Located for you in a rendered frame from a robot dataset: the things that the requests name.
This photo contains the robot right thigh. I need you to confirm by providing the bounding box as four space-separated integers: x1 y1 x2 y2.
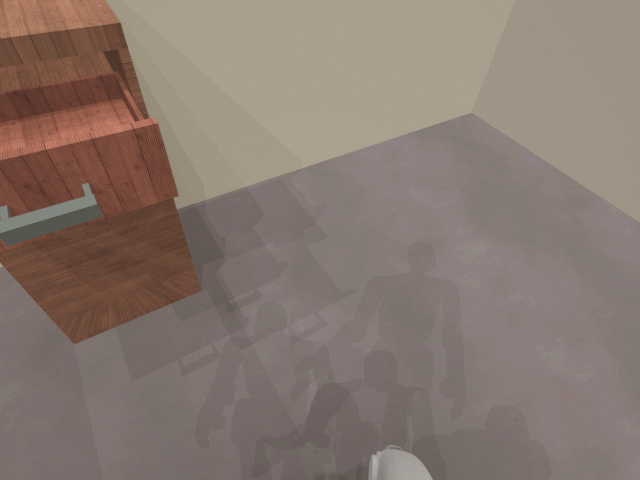
368 449 433 480

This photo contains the handle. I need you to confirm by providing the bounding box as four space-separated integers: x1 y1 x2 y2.
0 183 103 247

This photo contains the cabinet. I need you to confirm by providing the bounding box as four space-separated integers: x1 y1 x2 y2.
0 0 201 344

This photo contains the drawer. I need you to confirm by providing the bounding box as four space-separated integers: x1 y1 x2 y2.
0 71 179 252

